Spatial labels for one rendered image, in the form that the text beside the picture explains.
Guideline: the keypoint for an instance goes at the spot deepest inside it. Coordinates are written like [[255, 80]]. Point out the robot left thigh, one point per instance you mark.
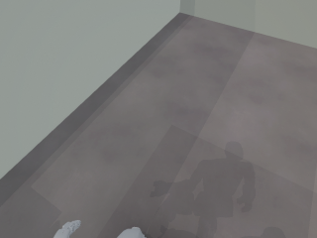
[[131, 233]]

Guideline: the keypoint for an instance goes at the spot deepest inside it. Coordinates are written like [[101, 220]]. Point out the robot left hand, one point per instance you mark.
[[67, 229]]

